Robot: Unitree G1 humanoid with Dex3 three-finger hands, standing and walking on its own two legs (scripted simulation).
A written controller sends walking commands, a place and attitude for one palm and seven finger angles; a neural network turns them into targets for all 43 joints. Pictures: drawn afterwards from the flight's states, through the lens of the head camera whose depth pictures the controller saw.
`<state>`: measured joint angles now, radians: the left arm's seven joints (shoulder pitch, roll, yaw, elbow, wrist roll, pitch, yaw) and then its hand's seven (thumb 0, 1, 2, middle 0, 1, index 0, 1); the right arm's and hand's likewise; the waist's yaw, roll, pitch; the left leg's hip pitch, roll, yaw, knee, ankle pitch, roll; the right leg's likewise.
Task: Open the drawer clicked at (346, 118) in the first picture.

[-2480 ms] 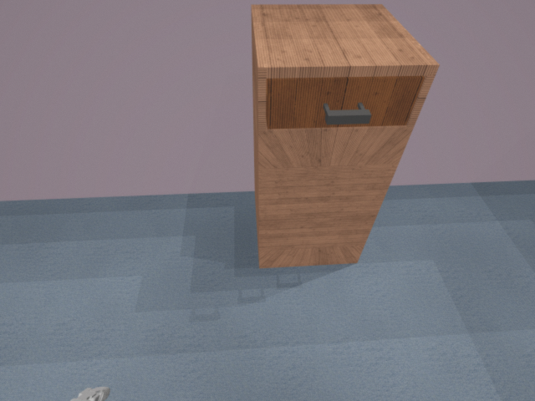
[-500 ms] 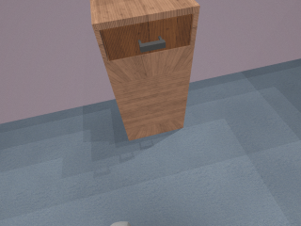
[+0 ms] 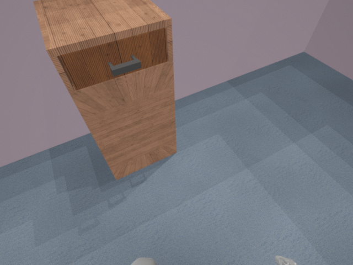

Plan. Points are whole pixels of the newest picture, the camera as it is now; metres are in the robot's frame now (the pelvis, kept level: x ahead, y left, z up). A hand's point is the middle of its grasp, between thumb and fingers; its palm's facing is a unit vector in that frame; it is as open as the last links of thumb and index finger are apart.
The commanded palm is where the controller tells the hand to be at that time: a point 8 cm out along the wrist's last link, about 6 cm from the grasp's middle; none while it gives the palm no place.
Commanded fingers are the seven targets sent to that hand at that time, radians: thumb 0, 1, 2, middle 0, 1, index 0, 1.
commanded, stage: walk to a spot facing it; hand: left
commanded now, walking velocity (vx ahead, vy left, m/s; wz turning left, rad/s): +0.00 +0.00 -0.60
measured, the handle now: (124, 64) +0.74 +0.28 +0.02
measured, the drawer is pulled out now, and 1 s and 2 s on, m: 0.00 0.00 0.00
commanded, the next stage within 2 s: none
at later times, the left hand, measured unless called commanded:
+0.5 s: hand out of the picture +0.13 +0.24 -0.17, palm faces -0.29 -0.93 -0.21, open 7.4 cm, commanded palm none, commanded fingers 0.00 0.90 0.90 -0.20 -0.30 -0.20 -0.30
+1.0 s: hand (140, 254) +0.17 +0.12 -0.16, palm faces -0.55 -0.80 -0.24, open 7.4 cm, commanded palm none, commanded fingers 0.00 0.90 0.90 -0.20 -0.30 -0.20 -0.30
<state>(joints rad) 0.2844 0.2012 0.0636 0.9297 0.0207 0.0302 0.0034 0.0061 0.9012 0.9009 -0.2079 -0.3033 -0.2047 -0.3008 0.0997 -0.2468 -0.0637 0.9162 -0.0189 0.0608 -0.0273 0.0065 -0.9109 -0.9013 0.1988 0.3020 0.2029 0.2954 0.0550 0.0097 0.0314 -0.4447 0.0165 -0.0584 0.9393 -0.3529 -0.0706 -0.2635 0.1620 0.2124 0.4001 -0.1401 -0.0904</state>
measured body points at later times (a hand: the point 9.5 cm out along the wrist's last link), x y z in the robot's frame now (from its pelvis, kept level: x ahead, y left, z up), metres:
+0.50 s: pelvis -0.01 +0.06 +0.00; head +0.03 +0.06 +0.45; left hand +0.14 +0.29 -0.15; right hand -0.04 -0.20 -0.13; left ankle -0.01 +0.16 -0.74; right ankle -0.06 -0.09 -0.68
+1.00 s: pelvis -0.01 +0.01 +0.00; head +0.00 -0.02 +0.44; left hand +0.19 +0.16 -0.14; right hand -0.10 -0.25 -0.15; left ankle +0.08 +0.14 -0.68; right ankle -0.06 -0.07 -0.74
